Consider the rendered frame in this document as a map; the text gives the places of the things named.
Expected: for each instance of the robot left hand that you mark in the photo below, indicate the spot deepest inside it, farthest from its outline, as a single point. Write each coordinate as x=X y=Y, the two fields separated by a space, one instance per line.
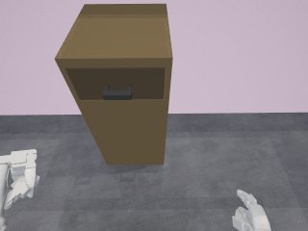
x=21 y=168

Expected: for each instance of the robot right hand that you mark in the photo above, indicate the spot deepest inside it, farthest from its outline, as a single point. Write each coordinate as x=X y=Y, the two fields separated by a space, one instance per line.
x=252 y=219

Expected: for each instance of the handle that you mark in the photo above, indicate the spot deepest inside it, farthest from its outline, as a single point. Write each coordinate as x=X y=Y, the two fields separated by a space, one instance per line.
x=117 y=94

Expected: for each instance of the drawer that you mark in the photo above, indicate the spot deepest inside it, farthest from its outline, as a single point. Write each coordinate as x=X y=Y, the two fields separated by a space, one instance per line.
x=90 y=82

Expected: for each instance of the cabinet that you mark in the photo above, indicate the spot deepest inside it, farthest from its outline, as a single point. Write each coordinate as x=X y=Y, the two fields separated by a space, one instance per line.
x=127 y=132

